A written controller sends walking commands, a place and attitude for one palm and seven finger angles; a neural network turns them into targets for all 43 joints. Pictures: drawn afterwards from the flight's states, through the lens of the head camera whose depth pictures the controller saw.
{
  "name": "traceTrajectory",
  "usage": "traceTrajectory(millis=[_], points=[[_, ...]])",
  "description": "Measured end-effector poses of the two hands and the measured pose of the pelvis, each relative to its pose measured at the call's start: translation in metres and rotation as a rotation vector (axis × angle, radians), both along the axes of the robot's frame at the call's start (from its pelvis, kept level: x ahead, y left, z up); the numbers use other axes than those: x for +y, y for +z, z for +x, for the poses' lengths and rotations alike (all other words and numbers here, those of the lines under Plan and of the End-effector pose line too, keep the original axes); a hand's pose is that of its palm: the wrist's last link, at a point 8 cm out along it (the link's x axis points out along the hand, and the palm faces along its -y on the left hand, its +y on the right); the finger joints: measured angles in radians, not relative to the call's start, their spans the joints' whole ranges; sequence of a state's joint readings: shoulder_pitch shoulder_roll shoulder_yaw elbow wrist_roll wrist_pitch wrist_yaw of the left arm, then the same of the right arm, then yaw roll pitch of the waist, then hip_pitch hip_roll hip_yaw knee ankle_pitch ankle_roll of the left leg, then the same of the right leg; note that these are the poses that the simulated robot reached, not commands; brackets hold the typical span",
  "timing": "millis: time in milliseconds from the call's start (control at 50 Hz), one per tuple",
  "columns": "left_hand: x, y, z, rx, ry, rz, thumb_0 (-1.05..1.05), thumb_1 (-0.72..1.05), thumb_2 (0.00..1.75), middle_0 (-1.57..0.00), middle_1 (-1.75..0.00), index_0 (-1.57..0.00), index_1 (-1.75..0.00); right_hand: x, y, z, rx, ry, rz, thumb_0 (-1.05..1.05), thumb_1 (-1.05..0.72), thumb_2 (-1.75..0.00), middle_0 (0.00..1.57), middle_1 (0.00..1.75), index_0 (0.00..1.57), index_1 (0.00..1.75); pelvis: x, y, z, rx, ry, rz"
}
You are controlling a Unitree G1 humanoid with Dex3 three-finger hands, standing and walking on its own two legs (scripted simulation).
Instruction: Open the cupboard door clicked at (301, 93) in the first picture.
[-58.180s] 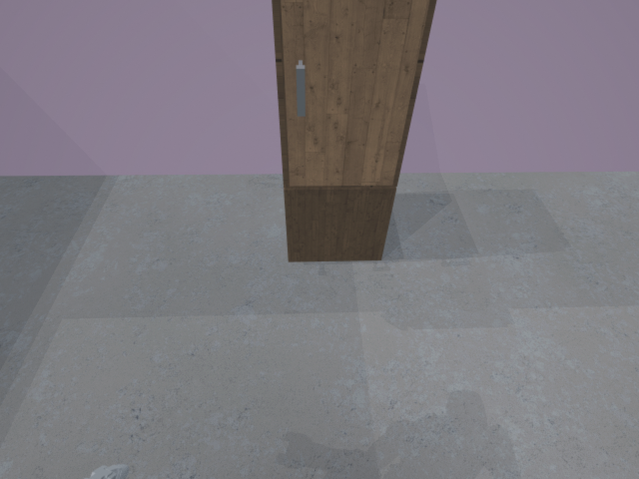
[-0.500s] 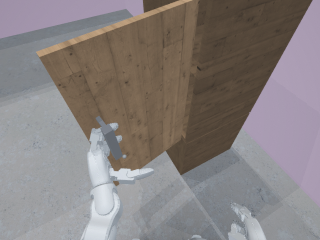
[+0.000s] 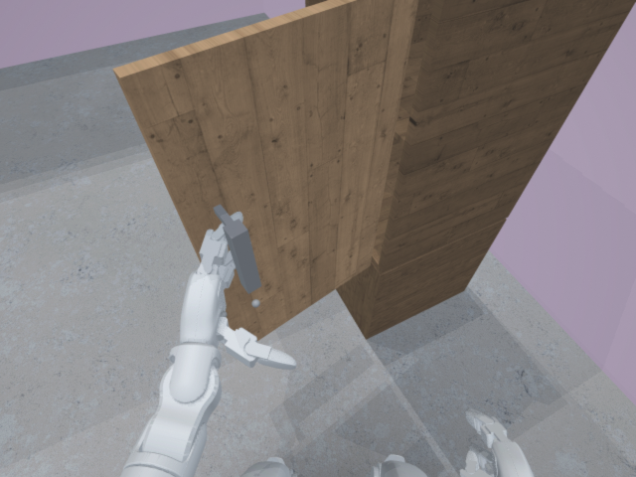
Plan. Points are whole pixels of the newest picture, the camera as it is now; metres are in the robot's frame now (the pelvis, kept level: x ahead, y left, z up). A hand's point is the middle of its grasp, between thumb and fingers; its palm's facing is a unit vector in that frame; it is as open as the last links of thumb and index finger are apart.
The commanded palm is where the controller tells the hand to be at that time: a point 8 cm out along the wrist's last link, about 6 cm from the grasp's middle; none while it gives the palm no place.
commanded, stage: slide the hand sideways off the handle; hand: left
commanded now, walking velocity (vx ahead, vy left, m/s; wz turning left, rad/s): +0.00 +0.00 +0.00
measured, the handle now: (236, 249) +0.38 +0.14 +0.06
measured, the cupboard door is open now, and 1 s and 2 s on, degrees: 100 100 100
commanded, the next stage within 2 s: draw the hand back to the body in 1.04 s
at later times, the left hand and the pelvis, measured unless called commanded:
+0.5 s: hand (235, 327) +0.27 +0.12 +0.06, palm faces -0.11 -0.99 -0.01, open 16.5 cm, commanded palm +0.25 +0.18 +0.06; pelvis +0.02 +0.02 +0.00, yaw -2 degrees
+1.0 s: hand (186, 368) +0.23 +0.17 +0.05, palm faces -0.07 -1.00 -0.05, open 16.3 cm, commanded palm +0.20 +0.23 +0.06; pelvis +0.03 +0.01 -0.01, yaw -1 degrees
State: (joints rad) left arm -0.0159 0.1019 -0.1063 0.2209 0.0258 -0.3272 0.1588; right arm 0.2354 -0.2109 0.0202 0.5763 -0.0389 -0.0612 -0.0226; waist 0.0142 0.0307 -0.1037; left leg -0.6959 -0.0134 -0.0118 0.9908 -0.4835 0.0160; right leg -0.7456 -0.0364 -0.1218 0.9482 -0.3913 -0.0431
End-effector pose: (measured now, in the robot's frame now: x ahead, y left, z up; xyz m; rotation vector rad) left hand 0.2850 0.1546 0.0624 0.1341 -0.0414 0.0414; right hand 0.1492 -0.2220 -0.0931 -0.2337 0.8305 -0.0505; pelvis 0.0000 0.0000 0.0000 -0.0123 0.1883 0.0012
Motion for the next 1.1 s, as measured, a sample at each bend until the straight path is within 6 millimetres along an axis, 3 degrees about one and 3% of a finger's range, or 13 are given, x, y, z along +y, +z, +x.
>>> traceTrajectory(millis=[100,220,380,580,740,1100], points=[[0.010,0.004,0.000,0.053,-0.158,-0.069,-0.02,-0.50,0.30,-0.14,-0.35,-0.03,-0.36,-0.002,0.006,-0.004,-0.046,-0.030,0.004,0.01,-0.91,-0.90,0.20,0.30,0.20,0.30,0.006,0.003,-0.003,-0.020,0.002,-0.008],[0.008,0.003,-0.003,0.059,-0.150,-0.149,-0.01,-0.51,0.30,-0.06,-0.30,-0.08,-0.32,0.002,0.018,0.001,-0.107,-0.034,0.010,0.01,-0.91,-0.90,0.20,0.30,0.20,0.30,0.012,0.005,0.000,-0.014,-0.014,-0.001],[0.011,0.001,-0.009,0.044,-0.156,-0.118,-0.01,-0.50,0.30,-0.08,-0.28,-0.07,-0.28,0.010,0.024,0.017,-0.129,-0.019,0.021,0.01,-0.91,-0.90,0.20,0.30,0.20,0.30,0.015,0.002,0.012,0.006,-0.032,-0.001],[0.029,-0.004,-0.041,0.115,-0.132,-0.122,-0.01,-0.50,0.30,-0.12,-0.29,-0.12,-0.29,0.016,0.025,0.040,-0.138,-0.016,0.028,0.01,-0.91,-0.90,0.20,0.30,0.20,0.30,0.017,0.001,0.029,0.025,-0.031,-0.010],[0.043,-0.003,-0.056,0.086,-0.115,-0.100,-0.01,-0.50,0.30,-0.14,-0.29,-0.14,-0.30,0.016,0.019,0.054,-0.160,0.004,0.015,0.01,-0.91,-0.90,0.20,0.30,0.20,0.30,0.014,-0.008,0.030,0.046,-0.019,-0.017],[0.072,-0.004,-0.082,0.107,-0.099,-0.087,-0.01,-0.50,0.30,-0.14,-0.30,-0.15,-0.30,-0.004,0.019,0.041,-0.178,-0.038,-0.020,0.01,-0.91,-0.90,0.20,0.30,0.20,0.30,0.004,-0.014,0.022,0.039,-0.011,-0.026]])
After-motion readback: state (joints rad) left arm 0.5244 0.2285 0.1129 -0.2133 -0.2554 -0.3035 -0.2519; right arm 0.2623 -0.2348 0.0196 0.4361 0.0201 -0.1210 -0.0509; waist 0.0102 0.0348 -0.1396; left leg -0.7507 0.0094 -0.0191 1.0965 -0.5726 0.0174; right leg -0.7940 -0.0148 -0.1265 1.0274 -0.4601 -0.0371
